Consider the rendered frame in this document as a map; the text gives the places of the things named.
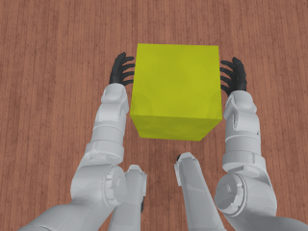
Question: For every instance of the left robot thigh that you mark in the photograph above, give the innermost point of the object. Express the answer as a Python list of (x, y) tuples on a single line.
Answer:
[(127, 216)]

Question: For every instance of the robot left upper arm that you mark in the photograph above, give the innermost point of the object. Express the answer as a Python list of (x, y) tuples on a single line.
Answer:
[(95, 191)]

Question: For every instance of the left robot shin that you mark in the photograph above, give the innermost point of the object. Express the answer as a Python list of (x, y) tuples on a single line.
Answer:
[(134, 167)]

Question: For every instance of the left robot hand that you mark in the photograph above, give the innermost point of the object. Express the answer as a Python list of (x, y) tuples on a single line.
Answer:
[(117, 76)]

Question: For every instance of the robot left forearm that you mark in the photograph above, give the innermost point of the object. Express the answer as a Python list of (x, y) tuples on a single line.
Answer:
[(105, 146)]

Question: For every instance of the robot right forearm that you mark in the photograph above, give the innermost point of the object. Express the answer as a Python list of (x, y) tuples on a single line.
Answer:
[(243, 138)]

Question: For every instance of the robot right upper arm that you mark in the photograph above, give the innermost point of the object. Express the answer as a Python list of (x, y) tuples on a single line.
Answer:
[(250, 205)]

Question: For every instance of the right robot hand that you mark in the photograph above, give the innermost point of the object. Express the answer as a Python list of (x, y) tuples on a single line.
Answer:
[(237, 81)]

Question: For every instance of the carton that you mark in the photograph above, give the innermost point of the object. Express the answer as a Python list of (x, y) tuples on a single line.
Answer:
[(176, 91)]

